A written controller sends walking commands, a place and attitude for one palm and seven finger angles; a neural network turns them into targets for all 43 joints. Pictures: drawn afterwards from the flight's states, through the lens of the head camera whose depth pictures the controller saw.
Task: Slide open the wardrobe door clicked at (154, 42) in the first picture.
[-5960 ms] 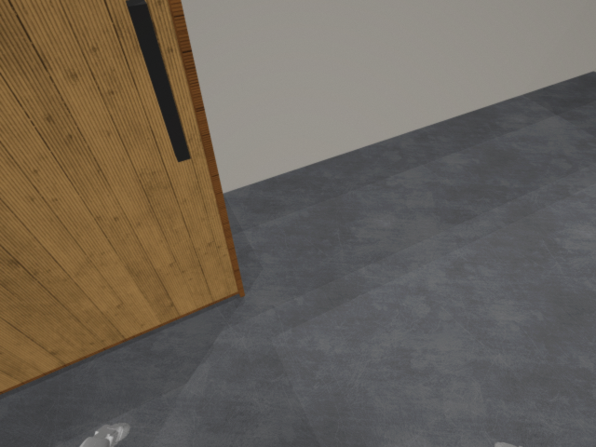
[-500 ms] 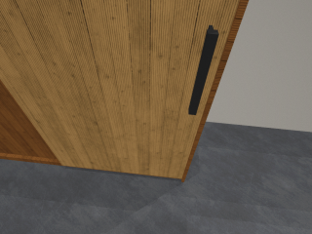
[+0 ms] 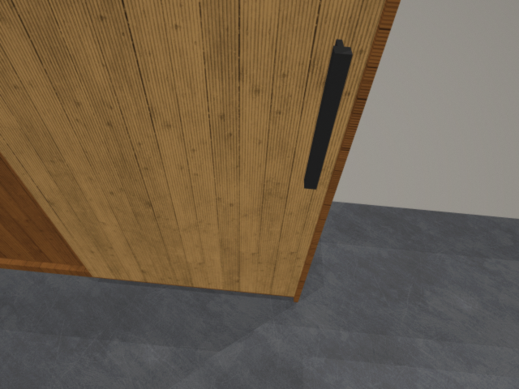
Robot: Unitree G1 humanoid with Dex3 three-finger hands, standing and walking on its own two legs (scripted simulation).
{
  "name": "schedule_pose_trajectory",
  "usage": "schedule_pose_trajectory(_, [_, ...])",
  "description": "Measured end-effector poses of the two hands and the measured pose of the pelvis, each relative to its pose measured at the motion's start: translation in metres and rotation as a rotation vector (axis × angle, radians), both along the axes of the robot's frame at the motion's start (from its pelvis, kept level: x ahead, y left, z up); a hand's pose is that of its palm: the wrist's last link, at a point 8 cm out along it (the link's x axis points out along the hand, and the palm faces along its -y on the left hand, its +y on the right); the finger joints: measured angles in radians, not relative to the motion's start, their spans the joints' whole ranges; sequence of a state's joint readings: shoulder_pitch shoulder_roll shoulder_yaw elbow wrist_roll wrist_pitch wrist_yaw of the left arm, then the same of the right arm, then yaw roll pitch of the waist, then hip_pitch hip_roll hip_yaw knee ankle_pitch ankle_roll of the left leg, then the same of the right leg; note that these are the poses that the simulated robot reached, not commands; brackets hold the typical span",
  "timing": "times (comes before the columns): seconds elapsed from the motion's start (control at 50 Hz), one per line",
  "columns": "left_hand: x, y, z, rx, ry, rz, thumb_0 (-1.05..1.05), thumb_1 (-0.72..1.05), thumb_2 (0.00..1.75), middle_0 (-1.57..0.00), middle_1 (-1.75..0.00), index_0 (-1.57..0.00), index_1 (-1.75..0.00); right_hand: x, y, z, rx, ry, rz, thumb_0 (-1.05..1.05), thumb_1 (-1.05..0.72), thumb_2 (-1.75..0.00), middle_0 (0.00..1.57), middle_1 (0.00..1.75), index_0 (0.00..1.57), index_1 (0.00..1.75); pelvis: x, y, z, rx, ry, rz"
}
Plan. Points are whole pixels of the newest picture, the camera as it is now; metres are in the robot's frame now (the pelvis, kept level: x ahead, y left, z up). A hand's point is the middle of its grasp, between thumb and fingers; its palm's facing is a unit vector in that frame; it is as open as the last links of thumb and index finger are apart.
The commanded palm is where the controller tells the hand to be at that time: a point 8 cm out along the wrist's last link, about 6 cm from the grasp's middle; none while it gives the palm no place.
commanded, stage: look again from close up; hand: right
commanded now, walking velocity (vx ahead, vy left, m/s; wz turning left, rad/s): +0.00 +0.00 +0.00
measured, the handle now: (322, 123) +0.56 -0.08 +0.12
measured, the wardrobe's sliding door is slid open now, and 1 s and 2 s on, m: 0.00 0.00 0.00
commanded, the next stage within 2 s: shuffle to correct the standing spot in 1.18 s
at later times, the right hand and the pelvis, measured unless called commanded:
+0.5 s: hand out of the picture +0.04 -0.16 -0.17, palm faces +0.00 +0.98 -0.22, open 7.4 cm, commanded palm none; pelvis +0.01 +0.02 +0.00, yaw +0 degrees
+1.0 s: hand out of the picture +0.05 -0.15 -0.17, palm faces +0.00 +0.97 -0.23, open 7.4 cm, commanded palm none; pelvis +0.02 +0.04 +0.01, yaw +0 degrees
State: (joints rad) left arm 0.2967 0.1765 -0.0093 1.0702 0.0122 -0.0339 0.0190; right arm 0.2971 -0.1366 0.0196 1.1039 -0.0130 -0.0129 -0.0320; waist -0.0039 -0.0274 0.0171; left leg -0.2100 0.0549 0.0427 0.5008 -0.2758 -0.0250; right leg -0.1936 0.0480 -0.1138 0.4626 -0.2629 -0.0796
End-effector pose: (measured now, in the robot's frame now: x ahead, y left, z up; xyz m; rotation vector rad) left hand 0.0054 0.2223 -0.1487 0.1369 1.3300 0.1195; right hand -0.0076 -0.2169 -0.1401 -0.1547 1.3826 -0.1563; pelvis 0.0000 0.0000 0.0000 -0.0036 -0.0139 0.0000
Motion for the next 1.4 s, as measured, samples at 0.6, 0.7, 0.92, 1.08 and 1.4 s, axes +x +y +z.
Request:
schedule_pose_trajectory(0.6, [0.033, 0.039, 0.011, 0.046, -0.009, -0.013, 0.01, 0.91, 0.9, -0.2, -0.3, -0.2, -0.3, 0.047, 0.006, 0.004, -0.024, -0.063, 0.032, 0.0, -0.9, -0.9, 0.2, 0.3, 0.2, 0.29, 0.014, 0.026, 0.005, -0.003, 0.002, 0.002])
schedule_pose_trajectory(0.7, [0.034, 0.043, 0.012, 0.046, -0.004, -0.015, 0.01, 0.91, 0.9, -0.2, -0.3, -0.2, -0.3, 0.051, 0.008, 0.005, -0.029, -0.069, 0.033, 0.0, -0.9, -0.9, 0.2, 0.3, 0.2, 0.29, 0.015, 0.03, 0.005, -0.004, 0.002, 0.0])
schedule_pose_trajectory(0.92, [0.038, 0.055, 0.013, 0.053, -0.003, -0.019, 0.01, 0.91, 0.9, -0.2, -0.3, -0.2, -0.3, 0.05, 0.015, 0.005, -0.029, -0.064, 0.031, 0.0, -0.9, -0.9, 0.2, 0.3, 0.2, 0.29, 0.017, 0.039, 0.006, -0.005, 0.001, -0.001])
schedule_pose_trajectory(1.08, [0.042, 0.061, 0.014, 0.058, -0.007, -0.025, 0.01, 0.91, 0.9, -0.2, -0.3, -0.2, -0.3, 0.046, 0.02, 0.005, -0.027, -0.056, 0.025, 0.0, -0.9, -0.9, 0.2, 0.3, 0.2, 0.29, 0.017, 0.044, 0.006, -0.006, 0.0, -0.002])
schedule_pose_trajectory(1.4, [0.038, 0.063, 0.009, 0.037, 0.015, -0.032, 0.01, 0.91, 0.9, -0.2, -0.3, -0.2, -0.3, 0.038, 0.034, 0.003, -0.021, -0.037, 0.005, 0.0, -0.9, -0.9, 0.2, 0.3, 0.2, 0.29, 0.022, 0.054, 0.005, -0.007, 0.001, -0.008])
